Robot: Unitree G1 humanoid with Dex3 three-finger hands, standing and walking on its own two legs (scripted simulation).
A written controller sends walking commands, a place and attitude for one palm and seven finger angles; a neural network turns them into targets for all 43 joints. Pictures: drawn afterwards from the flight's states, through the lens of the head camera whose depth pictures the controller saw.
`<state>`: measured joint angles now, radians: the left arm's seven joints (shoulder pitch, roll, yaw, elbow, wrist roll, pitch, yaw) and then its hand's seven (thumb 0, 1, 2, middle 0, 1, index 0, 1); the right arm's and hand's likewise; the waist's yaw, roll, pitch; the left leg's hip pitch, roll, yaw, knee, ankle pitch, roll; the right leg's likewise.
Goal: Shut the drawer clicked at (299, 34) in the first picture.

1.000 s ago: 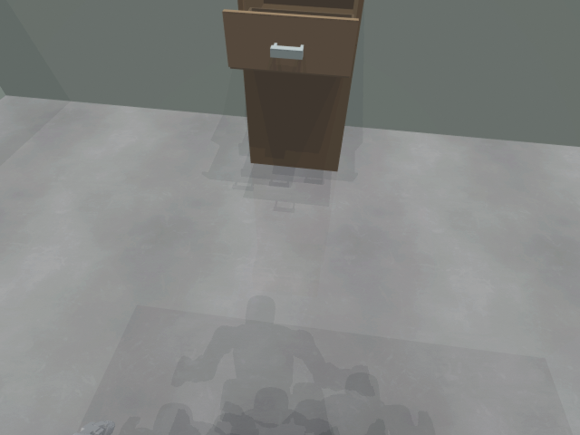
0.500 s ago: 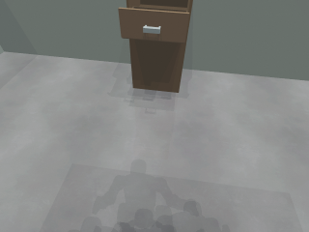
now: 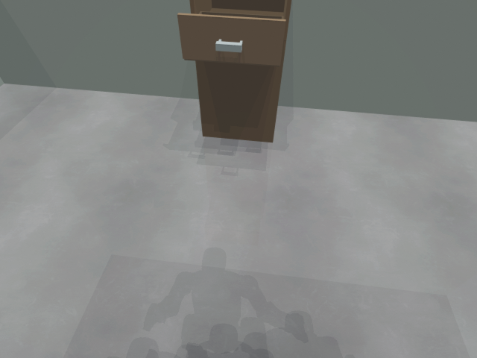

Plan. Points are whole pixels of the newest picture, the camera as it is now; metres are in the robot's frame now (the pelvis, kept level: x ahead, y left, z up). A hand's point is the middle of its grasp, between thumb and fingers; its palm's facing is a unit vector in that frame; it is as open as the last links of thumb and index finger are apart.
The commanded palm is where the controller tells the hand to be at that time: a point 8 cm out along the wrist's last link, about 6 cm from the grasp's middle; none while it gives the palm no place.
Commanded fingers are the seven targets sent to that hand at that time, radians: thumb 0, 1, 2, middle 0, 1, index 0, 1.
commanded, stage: stand and wait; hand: left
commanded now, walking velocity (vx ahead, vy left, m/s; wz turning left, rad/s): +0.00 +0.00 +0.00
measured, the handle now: (229, 44) +1.25 +0.10 -0.01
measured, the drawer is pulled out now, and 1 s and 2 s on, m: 0.30 0.30 0.30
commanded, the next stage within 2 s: look at it before walking up in 0.04 s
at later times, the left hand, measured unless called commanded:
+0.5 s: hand out of the picture +0.08 +0.25 -0.16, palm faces -0.03 -0.94 -0.33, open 7.4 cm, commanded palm none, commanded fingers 0.00 0.90 0.90 -0.20 -0.30 -0.20 -0.30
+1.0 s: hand out of the picture +0.05 +0.21 -0.19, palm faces -0.01 -0.98 -0.22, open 7.4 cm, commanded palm none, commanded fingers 0.00 0.90 0.90 -0.20 -0.30 -0.20 -0.30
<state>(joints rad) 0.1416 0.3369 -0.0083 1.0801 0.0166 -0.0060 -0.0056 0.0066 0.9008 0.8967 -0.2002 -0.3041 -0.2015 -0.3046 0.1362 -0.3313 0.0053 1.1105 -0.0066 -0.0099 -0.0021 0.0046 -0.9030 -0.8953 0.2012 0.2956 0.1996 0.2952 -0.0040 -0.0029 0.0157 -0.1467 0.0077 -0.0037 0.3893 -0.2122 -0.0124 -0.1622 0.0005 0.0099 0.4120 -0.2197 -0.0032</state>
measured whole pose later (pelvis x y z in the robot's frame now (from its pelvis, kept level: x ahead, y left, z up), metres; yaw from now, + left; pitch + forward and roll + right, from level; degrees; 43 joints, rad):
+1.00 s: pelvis +0.04 +0.01 -0.01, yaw -1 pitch -1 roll -1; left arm 0.30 0.24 0.01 1.09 0.03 0.00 -0.02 0.00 0.90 0.90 -0.20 -0.30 -0.20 -0.30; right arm 0.27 -0.24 0.00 1.11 -0.02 -0.01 0.00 0.00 -0.91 -0.90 0.20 0.30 0.20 0.29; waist 0.01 0.00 -0.02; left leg -0.17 0.03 0.01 0.57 -0.38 0.00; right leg -0.17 0.02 0.02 0.54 -0.35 -0.01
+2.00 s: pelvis +0.42 -0.02 -0.02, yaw -1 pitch -2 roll -1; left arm 0.48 0.14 0.04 1.18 0.03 -0.03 0.00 0.01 0.91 0.90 -0.20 -0.30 -0.20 -0.30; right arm 0.10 -0.13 -0.03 0.98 -0.02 -0.07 0.01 0.00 -0.91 -0.90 0.20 0.29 0.20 0.29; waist 0.06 -0.04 0.07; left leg -0.34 0.05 0.17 0.64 -0.27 0.07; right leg -0.26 -0.07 -0.11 1.03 -0.45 -0.01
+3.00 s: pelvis +0.78 -0.03 -0.01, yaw -5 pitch -2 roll -1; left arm 0.38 0.17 0.06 1.14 0.03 -0.01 -0.01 0.01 0.91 0.90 -0.20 -0.30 -0.20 -0.30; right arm 0.24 -0.15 -0.04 1.03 -0.02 -0.06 -0.01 0.00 -0.92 -0.90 0.20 0.29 0.19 0.29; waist 0.02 -0.05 0.02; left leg -0.26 0.05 0.16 0.56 -0.27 0.06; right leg -0.32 -0.06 -0.10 0.94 -0.44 -0.02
